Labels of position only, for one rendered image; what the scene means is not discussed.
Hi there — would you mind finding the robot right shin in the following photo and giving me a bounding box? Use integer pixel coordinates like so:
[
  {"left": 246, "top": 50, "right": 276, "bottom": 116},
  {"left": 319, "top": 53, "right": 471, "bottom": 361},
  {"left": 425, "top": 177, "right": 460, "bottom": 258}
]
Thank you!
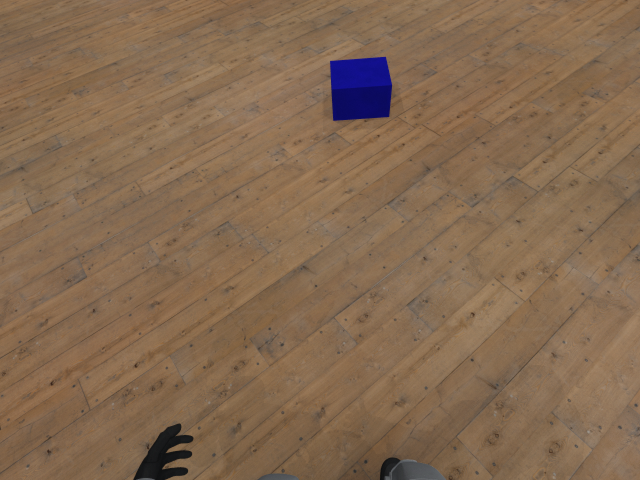
[{"left": 391, "top": 459, "right": 417, "bottom": 472}]

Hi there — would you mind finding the left robot hand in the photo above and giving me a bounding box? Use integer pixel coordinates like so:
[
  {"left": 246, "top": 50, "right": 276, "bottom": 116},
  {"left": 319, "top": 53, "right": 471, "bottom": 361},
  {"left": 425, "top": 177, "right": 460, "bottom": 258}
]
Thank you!
[{"left": 133, "top": 423, "right": 193, "bottom": 480}]

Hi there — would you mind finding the carton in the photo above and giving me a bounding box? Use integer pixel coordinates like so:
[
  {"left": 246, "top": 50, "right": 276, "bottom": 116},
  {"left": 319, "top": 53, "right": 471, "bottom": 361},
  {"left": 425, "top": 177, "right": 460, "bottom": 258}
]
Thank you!
[{"left": 330, "top": 57, "right": 392, "bottom": 121}]

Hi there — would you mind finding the robot right foot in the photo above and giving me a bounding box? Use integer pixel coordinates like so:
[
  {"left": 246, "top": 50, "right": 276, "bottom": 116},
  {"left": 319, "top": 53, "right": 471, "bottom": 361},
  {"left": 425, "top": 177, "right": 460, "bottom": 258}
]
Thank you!
[{"left": 380, "top": 457, "right": 400, "bottom": 480}]

